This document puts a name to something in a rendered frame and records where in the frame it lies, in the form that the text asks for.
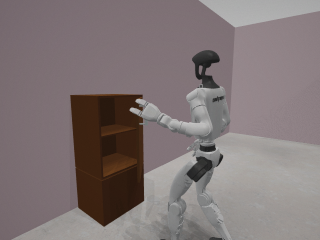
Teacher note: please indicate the robot left forearm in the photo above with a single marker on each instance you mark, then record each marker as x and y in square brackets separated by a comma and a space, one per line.
[189, 129]

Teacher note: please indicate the cupboard door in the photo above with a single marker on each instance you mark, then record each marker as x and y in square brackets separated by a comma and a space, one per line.
[139, 143]

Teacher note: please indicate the robot right upper arm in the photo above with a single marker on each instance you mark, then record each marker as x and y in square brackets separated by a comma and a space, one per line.
[226, 116]

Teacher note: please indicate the left robot hand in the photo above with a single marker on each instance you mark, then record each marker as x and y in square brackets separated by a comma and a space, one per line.
[150, 113]

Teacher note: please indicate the right robot hand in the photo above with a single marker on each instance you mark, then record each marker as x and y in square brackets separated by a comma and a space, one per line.
[196, 146]

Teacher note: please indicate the robot left upper arm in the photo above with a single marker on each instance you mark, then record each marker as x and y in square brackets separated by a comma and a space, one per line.
[196, 100]

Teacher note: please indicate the handle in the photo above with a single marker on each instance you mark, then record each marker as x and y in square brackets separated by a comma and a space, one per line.
[146, 122]

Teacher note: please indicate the robot right shin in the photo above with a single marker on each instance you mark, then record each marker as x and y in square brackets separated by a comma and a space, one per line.
[213, 214]

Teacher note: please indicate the robot head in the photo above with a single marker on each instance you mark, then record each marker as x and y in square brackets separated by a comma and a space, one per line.
[205, 59]

